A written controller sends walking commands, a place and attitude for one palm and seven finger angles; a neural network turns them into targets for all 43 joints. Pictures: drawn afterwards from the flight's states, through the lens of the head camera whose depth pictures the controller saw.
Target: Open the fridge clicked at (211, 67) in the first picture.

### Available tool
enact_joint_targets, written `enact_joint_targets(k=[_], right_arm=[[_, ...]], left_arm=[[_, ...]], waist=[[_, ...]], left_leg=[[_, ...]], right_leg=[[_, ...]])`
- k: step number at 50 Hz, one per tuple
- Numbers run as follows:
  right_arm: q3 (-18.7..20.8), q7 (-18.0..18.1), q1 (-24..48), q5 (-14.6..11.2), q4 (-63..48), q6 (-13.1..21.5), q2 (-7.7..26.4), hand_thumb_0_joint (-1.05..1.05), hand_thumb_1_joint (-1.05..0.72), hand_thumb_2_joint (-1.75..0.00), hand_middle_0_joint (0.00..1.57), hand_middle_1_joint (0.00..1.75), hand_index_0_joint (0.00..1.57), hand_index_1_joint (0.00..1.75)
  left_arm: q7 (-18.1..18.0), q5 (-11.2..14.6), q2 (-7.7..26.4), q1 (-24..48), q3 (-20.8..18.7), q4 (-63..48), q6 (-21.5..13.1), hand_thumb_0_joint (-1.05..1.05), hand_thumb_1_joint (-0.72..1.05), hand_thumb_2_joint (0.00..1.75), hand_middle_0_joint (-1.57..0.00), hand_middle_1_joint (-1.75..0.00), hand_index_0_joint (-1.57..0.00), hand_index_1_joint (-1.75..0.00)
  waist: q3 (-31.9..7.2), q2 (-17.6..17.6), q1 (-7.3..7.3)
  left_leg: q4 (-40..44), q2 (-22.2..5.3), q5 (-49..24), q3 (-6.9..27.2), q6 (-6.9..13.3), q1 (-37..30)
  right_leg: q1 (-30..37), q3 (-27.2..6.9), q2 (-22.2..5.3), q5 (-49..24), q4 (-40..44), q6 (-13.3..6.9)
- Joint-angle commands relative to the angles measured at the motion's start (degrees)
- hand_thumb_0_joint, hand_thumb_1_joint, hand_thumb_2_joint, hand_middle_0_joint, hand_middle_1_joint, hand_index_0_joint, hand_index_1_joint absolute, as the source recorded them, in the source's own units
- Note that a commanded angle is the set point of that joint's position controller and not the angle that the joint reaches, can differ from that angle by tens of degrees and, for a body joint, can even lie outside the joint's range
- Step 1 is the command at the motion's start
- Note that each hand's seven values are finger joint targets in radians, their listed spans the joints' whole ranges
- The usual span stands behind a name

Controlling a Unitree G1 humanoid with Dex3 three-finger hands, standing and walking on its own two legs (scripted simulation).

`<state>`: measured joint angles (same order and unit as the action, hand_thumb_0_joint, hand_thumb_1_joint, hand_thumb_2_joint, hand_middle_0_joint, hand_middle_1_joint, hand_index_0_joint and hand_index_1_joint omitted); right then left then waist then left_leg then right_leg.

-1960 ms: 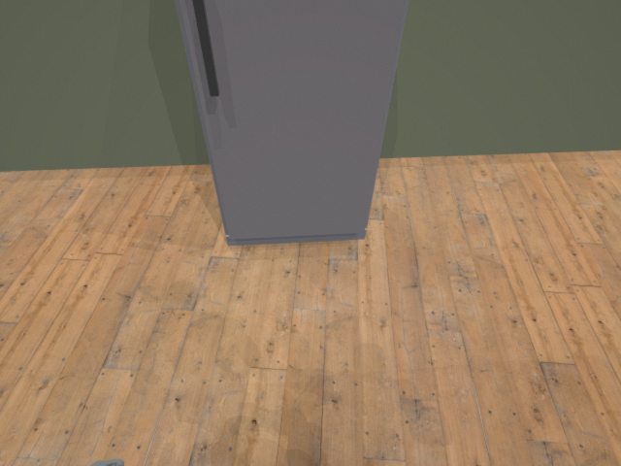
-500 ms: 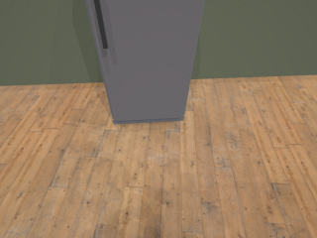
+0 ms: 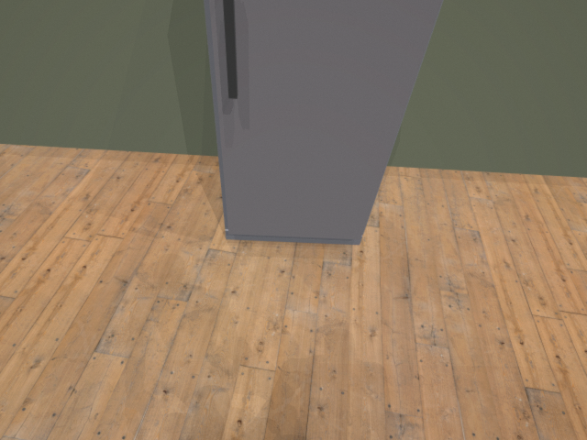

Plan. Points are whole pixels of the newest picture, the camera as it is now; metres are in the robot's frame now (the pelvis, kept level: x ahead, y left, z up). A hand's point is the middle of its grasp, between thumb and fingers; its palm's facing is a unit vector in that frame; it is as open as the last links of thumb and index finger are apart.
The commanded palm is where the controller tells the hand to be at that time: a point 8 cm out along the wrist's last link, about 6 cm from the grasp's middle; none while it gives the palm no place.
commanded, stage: walk to a spot facing it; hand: left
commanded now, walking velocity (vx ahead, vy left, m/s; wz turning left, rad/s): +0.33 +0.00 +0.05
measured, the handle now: (231, 35) +0.98 +0.21 +0.13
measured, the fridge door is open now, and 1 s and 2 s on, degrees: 0 0 0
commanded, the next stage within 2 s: take the last steps up to it in 0.18 s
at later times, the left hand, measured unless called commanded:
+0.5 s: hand (215, 353) +0.30 +0.15 -0.17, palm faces +0.07 -0.98 -0.17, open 7.3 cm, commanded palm none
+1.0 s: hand (183, 354) +0.30 +0.20 -0.18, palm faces +0.14 -0.98 -0.12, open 7.4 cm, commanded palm none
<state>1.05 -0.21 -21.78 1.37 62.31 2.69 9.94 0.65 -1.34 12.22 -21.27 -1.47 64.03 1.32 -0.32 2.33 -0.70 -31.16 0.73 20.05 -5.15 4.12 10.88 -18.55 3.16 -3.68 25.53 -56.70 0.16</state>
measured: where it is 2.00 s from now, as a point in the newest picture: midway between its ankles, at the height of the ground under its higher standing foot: (264, 393)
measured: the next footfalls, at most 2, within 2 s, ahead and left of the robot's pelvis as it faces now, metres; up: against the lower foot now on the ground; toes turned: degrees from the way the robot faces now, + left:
right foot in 0.40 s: +0.33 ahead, -0.11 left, +0.00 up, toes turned -6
left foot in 0.86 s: +0.42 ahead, +0.13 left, +0.00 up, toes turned +13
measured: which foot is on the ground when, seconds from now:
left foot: down 0.00-0.40, up 0.42-0.84, down 0.86-1.00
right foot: up 0.00-0.38, down 0.40-0.88, up 0.90-1.00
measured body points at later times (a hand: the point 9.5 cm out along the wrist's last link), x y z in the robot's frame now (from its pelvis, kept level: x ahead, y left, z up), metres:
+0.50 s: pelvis +0.21 -0.03 -0.02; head +0.23 -0.03 +0.43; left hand +0.30 +0.20 -0.16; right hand +0.13 -0.23 -0.17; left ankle +0.06 +0.07 -0.63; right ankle +0.29 -0.10 -0.73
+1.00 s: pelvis +0.37 +0.05 +0.00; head +0.38 +0.07 +0.45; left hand +0.29 +0.26 -0.16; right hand +0.46 -0.18 -0.13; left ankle +0.38 +0.12 -0.73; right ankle +0.32 -0.08 -0.66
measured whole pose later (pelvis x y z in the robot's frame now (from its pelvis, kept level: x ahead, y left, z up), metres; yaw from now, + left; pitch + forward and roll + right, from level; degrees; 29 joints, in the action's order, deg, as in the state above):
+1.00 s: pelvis +0.37 +0.05 +0.00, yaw +2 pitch -1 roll -1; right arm 2.9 1.2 -11.9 1.1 58.3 4.7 8.2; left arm 0.3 -1.4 8.6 -23.0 -3.0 65.7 -0.7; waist 1.8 2.1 1.8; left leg -28.9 -2.0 15.0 -10.5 3.5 12.9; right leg -21.7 4.6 -3.9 23.0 -61.2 -1.1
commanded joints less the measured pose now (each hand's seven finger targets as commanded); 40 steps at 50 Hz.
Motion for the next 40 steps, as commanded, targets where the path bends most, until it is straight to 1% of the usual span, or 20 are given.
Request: enact_joint_targets(k=[1, 3, 6, 10, 14, 16, 18, 19, 20, 21, 22, 23, 24, 26, 27, 29, 32, 36, 38, 40], right_arm=[[1.2, 1.7, -7.5, -0.6, 0.4, 2.0, 7.4, 0.00, -0.90, -0.90, 0.20, 0.30, 0.20, 0.30], [1.2, 2.1, -8.4, -0.9, 1.4, 2.6, 6.3, 0.00, -0.90, -0.90, 0.20, 0.30, 0.20, 0.30], [1.1, 2.4, -10.0, -1.2, 2.7, 2.9, 4.7, 0.00, -0.90, -0.90, 0.20, 0.30, 0.20, 0.30], [0.9, 2.9, -12.3, -0.9, 4.3, 2.8, 3.0, 0.00, -0.90, -0.90, 0.20, 0.30, 0.20, 0.30], [1.1, 3.2, -13.3, -0.5, 5.5, 2.3, 3.3, 0.00, -0.90, -0.90, 0.20, 0.30, 0.20, 0.30], [1.5, 3.4, -11.9, -0.6, 5.4, 2.0, 4.9, 0.00, -0.90, -0.90, 0.20, 0.30, 0.20, 0.30], [2.0, 3.2, -9.5, -0.8, 4.6, 1.9, 5.8, 0.00, -0.90, -0.90, 0.20, 0.30, 0.20, 0.30], [1.9, 2.5, -9.9, -1.3, 3.8, 1.9, 4.4, 0.00, -0.90, -0.90, 0.20, 0.30, 0.20, 0.30], [1.6, 2.1, -13.9, -1.8, 2.7, 2.1, 1.4, 0.00, -0.90, -0.90, 0.20, 0.30, 0.20, 0.30], [1.9, 2.2, -11.3, -1.7, 2.3, 1.5, 2.3, 0.00, -0.90, -0.90, 0.20, 0.30, 0.20, 0.30], [2.3, 1.9, -7.8, -1.6, 1.5, 1.1, 1.7, 0.00, -0.90, -0.90, 0.20, 0.30, 0.20, 0.30], [2.1, 1.4, -4.0, -0.9, 0.5, 0.9, 0.9, 0.00, -0.90, -0.90, 0.20, 0.30, 0.20, 0.30], [1.8, 1.1, -2.7, -0.4, 0.3, 0.5, 0.1, 0.00, -0.90, -0.90, 0.20, 0.30, 0.20, 0.30], [1.6, 0.9, -3.8, 0.1, 0.6, -0.9, -1.5, 0.00, -0.90, -0.90, 0.20, 0.30, 0.20, 0.30], [1.6, 0.7, -4.7, 0.1, 0.8, -1.2, -1.8, 0.00, -0.90, -0.90, 0.20, 0.30, 0.20, 0.30], [1.8, 0.4, -3.3, 0.2, -0.1, -2.0, -2.3, 0.00, -0.90, -0.90, 0.20, 0.30, 0.20, 0.30], [1.8, -0.5, 1.7, 0.0, -2.5, -1.8, -1.8, 0.00, -0.90, -0.90, 0.20, 0.30, 0.20, 0.30], [1.9, -1.1, 9.2, 0.0, -4.9, -0.8, 0.0, 0.00, -0.90, -0.90, 0.20, 0.30, 0.20, 0.30], [1.9, -1.2, 11.3, -0.1, -5.8, -0.4, 0.5, 0.00, -0.90, -0.90, 0.20, 0.30, 0.20, 0.30], [2.0, -1.1, 10.6, -0.2, -5.7, 0.0, 1.1, 0.00, -0.90, -0.90, 0.20, 0.30, 0.20, 0.30]], left_arm=[[0.4, -0.3, 2.7, 8.1, -1.1, -6.8, -3.6, 0.00, 0.90, 0.90, -0.20, -0.30, -0.20, -0.30], [0.3, -0.2, 1.6, 6.2, -1.0, -6.1, -3.2, 0.00, 0.90, 0.90, -0.20, -0.30, -0.20, -0.30], [0.2, -0.1, 0.8, 7.7, -1.2, -6.5, -2.5, 0.00, 0.90, 0.90, -0.20, -0.30, -0.20, -0.30], [0.4, 0.3, -0.6, 14.4, -1.2, -8.8, -2.7, 0.00, 0.90, 0.90, -0.20, -0.30, -0.20, -0.30], [0.2, 0.5, -1.7, 17.3, -1.1, -9.7, -3.2, 0.00, 0.90, 0.90, -0.20, -0.30, -0.20, -0.30], [-0.3, 0.3, -0.3, 11.5, -1.6, -8.1, -3.7, 0.00, 0.90, 0.90, -0.20, -0.30, -0.20, -0.30], [-0.7, -0.2, 2.2, -0.7, -2.7, -4.8, -4.3, 0.00, 0.90, 0.90, -0.20, -0.30, -0.20, -0.30], [-1.1, -0.7, 6.1, -7.7, -3.8, -3.0, -5.1, 0.00, 0.90, 0.90, -0.20, -0.30, -0.20, -0.30], [-1.6, -0.5, 10.8, -11.9, -4.9, -2.2, -5.4, 0.00, 0.90, 0.90, -0.20, -0.30, -0.20, -0.30], [-1.6, 0.8, 11.4, -9.7, -4.9, -2.6, -5.0, 0.00, 0.90, 0.90, -0.20, -0.30, -0.20, -0.30], [-1.8, 0.9, 8.6, -3.5, -4.6, -3.8, -4.7, 0.00, 0.90, 0.90, -0.20, -0.30, -0.20, -0.30], [-2.0, 0.6, 6.2, 0.4, -3.8, -5.2, -4.8, 0.00, 0.90, 0.90, -0.20, -0.30, -0.20, -0.30], [-2.1, 0.5, 3.5, 2.9, -2.8, -5.4, -5.2, 0.00, 0.90, 0.90, -0.20, -0.30, -0.20, -0.30], [-2.2, 0.2, 1.0, 4.1, -1.9, -5.3, -5.7, 0.00, 0.90, 0.90, -0.20, -0.30, -0.20, -0.30], [-2.3, -0.1, 1.3, 3.6, -1.9, -4.9, -5.9, 0.00, 0.90, 0.90, -0.20, -0.30, -0.20, -0.30], [-2.0, -0.2, 1.0, 3.2, -2.0, -5.0, -5.9, 0.00, 0.90, 0.90, -0.20, -0.30, -0.20, -0.30], [-1.6, -0.2, 2.6, 1.9, -2.1, -4.1, -5.9, 0.00, 0.90, 0.90, -0.20, -0.30, -0.20, -0.30], [-1.1, -0.2, 4.2, -1.5, -2.4, -2.9, -5.7, 0.00, 0.90, 0.90, -0.20, -0.30, -0.20, -0.30], [-1.1, -0.3, 4.8, -2.7, -2.5, -2.5, -5.5, 0.00, 0.90, 0.90, -0.20, -0.30, -0.20, -0.30], [-1.2, -0.2, 5.0, -2.7, -2.7, -2.2, -5.2, 0.00, 0.90, 0.90, -0.20, -0.30, -0.20, -0.30]], waist=[[8.4, -5.2, -1.45], [5.9, -6.3, -0.34], [6.9, -7.3, -0.15], [10.1, -7.7, -1.52], [10.5, -9.7, -2.36], [7.1, -9.1, 0.25], [1.5, -6.7, 6.05], [-3.4, 0.0, 8.67], [-11.3, 12.3, 7.30], [-9.7, 7.0, 6.45], [-2.7, 4.1, 4.77], [2.9, 0.7, 3.97], [5.1, -0.8, 1.90], [5.1, -1.3, -0.28], [3.9, -1.9, -1.07], [4.4, 1.2, -1.37], [4.5, 3.1, -0.39], [5.3, 3.7, 2.41], [5.9, 3.3, 2.92], [5.6, 2.7, 1.98]], left_leg=[[21.4, -16.2, -14.4, 20.8, 5.8, -7.4], [20.1, -14.6, -25.0, 15.1, 5.6, -10.1], [20.7, -13.8, -29.3, 11.6, 5.1, -11.7], [20.5, -12.5, -35.3, 8.1, 3.4, -11.2], [17.0, -12.8, -47.8, 5.5, 3.2, -12.1], [9.3, -14.2, -57.9, 5.5, 3.0, -13.0], [-4.5, -12.3, -54.0, 4.1, 1.1, -8.1], [-20.1, -8.6, -36.9, 2.7, -0.5, 2.3], [-40.5, 1.7, 7.3, 1.0, -2.7, 15.2], [-49.1, -0.4, 11.8, 7.1, -1.3, 16.8], [-50.7, -3.4, 7.2, 7.3, -0.9, 19.0], [-49.1, -5.7, 3.1, 7.3, -1.3, 20.3], [-46.5, -7.4, 0.5, 7.5, -1.6, 18.8], [-41.2, -8.1, -1.5, 6.4, -2.6, 15.4], [-37.8, -8.3, -1.1, 5.5, -3.2, 14.6], [-31.1, -8.7, -3.4, 3.5, -4.4, 14.2], [-21.0, -8.7, -6.2, 1.7, -5.0, 14.7], [-11.5, -7.3, -6.4, -0.3, -5.0, 15.5], [-8.2, -6.7, -4.8, -0.9, -4.5, 14.2], [-3.5, -6.0, -5.0, -1.9, -4.3, 9.7]], right_leg=[[-19.7, -1.9, -3.6, -8.2, -8.3, 0.6], [-19.5, -1.0, -3.4, -10.7, -7.4, 1.4], [-22.3, 0.1, -3.3, -14.0, -5.5, 1.9], [-21.3, 2.7, -2.2, -17.6, 5.9, 1.3], [-13.5, 5.0, 1.1, -17.0, 17.3, -1.1], [-5.3, 4.8, 2.9, -15.9, 19.8, -2.9], [10.3, 4.7, 3.9, -19.6, 24.9, -3.9], [23.6, -4.5, -4.2, -23.6, 26.3, -6.9], [33.0, -30.8, -21.3, -31.8, 32.7, -14.4], [27.1, -34.1, -23.6, -23.9, 39.0, -16.8], [19.7, -30.1, -21.9, -11.8, 42.6, -15.7], [10.5, -26.0, -19.9, -8.7, 44.0, -14.0], [4.4, -20.4, -17.6, -10.0, 44.3, -12.4], [-1.1, -11.9, -14.6, -15.1, 45.3, -10.2], [-1.1, -9.4, -13.8, -17.2, 45.0, -9.8], [-3.2, -5.2, -11.9, -17.4, 46.1, -9.2], [-0.8, -4.8, -11.1, -14.1, 47.0, -9.5], [5.0, -5.9, -11.7, -11.1, 46.2, -9.5], [6.5, -6.4, -12.7, -11.9, 45.0, -9.6], [6.7, -5.4, -12.4, -12.7, 42.4, -8.9]])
